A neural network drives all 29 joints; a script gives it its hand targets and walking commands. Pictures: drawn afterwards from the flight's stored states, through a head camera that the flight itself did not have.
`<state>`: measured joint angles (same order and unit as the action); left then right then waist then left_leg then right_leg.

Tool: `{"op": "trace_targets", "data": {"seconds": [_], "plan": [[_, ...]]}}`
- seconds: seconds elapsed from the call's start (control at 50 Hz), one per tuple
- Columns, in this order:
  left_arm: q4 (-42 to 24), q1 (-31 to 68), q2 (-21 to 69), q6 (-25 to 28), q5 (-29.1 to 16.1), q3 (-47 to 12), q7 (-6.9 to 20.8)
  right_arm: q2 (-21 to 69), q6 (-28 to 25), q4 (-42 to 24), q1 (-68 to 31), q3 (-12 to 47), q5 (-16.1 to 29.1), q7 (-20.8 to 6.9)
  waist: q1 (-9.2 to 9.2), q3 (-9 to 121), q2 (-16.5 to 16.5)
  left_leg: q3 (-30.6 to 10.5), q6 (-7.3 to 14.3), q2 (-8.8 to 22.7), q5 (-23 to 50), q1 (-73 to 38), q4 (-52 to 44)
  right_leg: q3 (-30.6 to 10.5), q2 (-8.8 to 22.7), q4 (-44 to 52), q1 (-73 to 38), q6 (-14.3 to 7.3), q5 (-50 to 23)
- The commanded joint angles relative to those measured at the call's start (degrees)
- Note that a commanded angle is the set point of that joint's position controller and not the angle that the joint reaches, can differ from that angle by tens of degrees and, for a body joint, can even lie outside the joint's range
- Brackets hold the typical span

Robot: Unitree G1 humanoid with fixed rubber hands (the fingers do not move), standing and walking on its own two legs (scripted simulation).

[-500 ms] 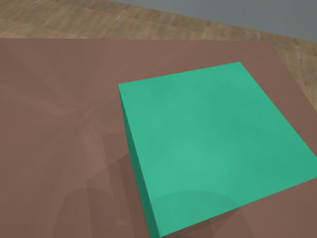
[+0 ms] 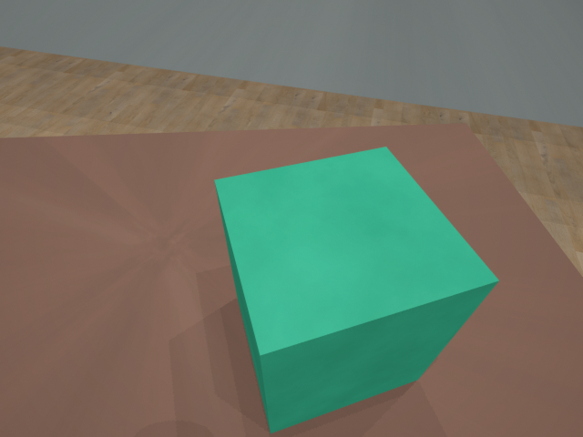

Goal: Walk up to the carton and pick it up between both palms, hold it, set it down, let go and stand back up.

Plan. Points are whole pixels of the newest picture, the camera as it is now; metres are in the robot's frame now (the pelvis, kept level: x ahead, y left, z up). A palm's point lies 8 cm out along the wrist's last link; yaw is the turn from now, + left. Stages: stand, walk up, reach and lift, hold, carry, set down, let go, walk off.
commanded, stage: stand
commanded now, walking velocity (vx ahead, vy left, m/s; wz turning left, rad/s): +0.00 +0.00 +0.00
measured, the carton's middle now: (327, 291) +0.27 -0.02 +0.09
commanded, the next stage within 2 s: none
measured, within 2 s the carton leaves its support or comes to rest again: neither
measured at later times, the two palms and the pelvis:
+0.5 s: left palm out of the picture +0.05 +0.28 -0.12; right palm out of the picture +0.08 -0.29 -0.11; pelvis +0.01 +0.00 +0.01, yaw +0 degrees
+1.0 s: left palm out of the picture +0.05 +0.28 -0.12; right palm out of the picture +0.10 -0.29 -0.11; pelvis +0.01 +0.00 +0.01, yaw +0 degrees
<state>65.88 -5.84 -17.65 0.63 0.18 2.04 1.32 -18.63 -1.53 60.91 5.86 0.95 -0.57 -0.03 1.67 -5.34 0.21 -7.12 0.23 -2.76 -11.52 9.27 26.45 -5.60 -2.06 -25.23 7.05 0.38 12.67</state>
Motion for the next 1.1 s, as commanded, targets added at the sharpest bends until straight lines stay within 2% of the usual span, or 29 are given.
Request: {"op": "trace_targets", "data": {"seconds": [0.0,0.18,0.3,0.48,0.78,0.9,1.0,1.08], "plan": [[-3.23,4.21,-13.61,2.04,-0.17,2.20,-0.47,-13.40,-1.79,-3.62,-2.65,-3.61,0.37,0.63,-1.00,2.42,-0.10,-6.22,2.82,7.41,-8.46,1.66,-10.93,-6.03,6.91,9.78,2.18,-3.56,5.46],[-2.84,4.49,-13.51,2.20,-0.11,1.94,-0.77,-12.89,-1.92,-2.63,-2.43,-3.27,0.67,0.68,-1.16,7.20,0.58,-4.83,2.25,8.13,2.49,-0.87,-9.54,-4.90,7.54,8.86,-1.30,-3.10,-4.02],[-2.24,4.25,-13.72,1.99,-0.08,1.78,-0.93,-13.27,-1.45,-1.90,-2.12,-3.07,0.67,0.85,-1.43,7.51,0.17,-4.45,1.83,8.09,4.76,-1.72,-8.90,-4.91,7.75,9.07,-1.01,-2.90,-5.58],[-2.05,3.76,-13.72,1.61,0.14,1.49,-0.97,-13.42,-1.08,-1.63,-2.08,-2.86,0.40,0.70,-1.63,4.68,0.12,-4.72,1.79,8.08,-0.59,0.46,-9.97,-5.23,7.24,9.96,0.93,-2.70,-0.35],[-2.76,2.73,-13.61,1.70,0.02,1.21,-1.02,-13.56,-0.99,-1.95,-2.45,-2.59,0.66,0.77,-1.50,6.76,0.37,-4.73,1.79,8.23,4.64,-1.18,-9.23,-4.54,7.29,8.72,-0.83,-2.29,-5.18],[-2.61,2.47,-13.90,1.61,0.12,1.09,-1.08,-13.75,-0.67,-1.81,-2.19,-2.49,0.67,0.81,-1.54,6.36,0.23,-4.63,1.61,7.97,3.86,-1.07,-9.13,-4.55,7.34,8.89,-0.61,-2.15,-4.60],[-2.53,2.62,-14.00,1.48,0.03,0.98,-1.05,-14.01,-0.64,-1.63,-2.29,-2.42,0.44,0.67,-1.42,5.38,0.47,-5.17,1.65,8.08,0.21,0.22,-10.04,-4.79,7.31,9.21,-0.09,-2.36,-1.53],[-2.47,2.32,-13.95,1.58,0.17,0.94,-1.04,-13.74,-0.70,-1.69,-2.39,-2.37,0.61,0.73,-1.51,6.27,0.28,-4.99,1.61,7.99,2.08,-0.46,-9.57,-4.69,7.35,8.97,-0.58,-2.32,-2.85]]}}
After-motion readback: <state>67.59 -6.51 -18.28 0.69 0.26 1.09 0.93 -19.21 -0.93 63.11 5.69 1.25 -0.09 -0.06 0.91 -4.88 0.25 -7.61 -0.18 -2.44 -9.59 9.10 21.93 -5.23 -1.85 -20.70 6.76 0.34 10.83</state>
